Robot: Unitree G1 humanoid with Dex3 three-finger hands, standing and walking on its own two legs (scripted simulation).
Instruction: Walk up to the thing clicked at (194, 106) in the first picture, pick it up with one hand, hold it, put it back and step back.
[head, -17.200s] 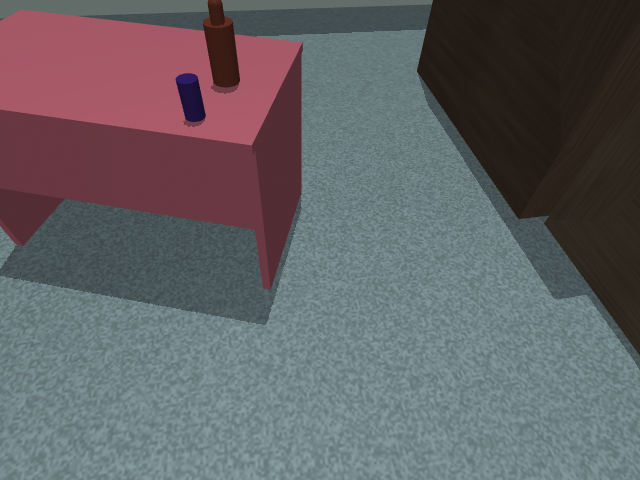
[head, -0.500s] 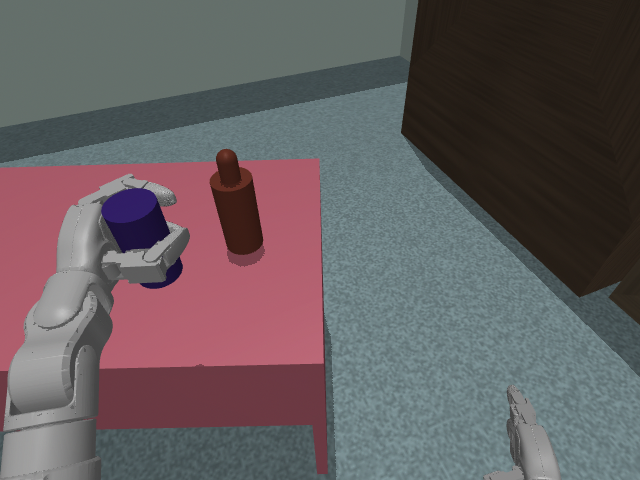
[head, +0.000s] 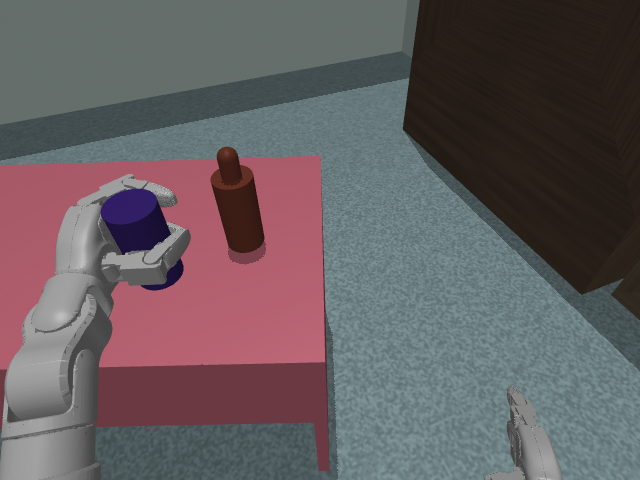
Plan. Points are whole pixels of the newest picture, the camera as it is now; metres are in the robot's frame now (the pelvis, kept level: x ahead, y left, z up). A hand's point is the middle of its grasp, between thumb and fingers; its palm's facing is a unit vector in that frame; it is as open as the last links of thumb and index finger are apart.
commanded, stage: hold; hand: left
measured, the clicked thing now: (146, 242) +0.33 +0.17 +0.18
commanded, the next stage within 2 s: crouch in 0.92 s
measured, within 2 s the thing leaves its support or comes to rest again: neither
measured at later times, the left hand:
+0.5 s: hand (157, 235) +0.33 +0.16 +0.19, palm faces +0.07 -1.00 -0.01, open 7.1 cm
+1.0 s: hand (155, 241) +0.32 +0.16 +0.19, palm faces +0.06 -1.00 -0.01, open 7.1 cm
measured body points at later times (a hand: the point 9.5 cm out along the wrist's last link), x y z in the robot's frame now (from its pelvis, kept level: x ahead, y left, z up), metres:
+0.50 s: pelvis +0.00 +0.00 +0.00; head -0.03 -0.03 +0.45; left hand +0.32 +0.21 +0.19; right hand +0.16 -0.26 -0.08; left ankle -0.01 +0.13 -0.74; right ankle +0.01 -0.14 -0.74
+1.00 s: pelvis +0.00 +0.00 +0.00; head -0.03 -0.02 +0.45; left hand +0.31 +0.22 +0.19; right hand +0.16 -0.26 -0.08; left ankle -0.01 +0.13 -0.74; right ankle +0.01 -0.14 -0.74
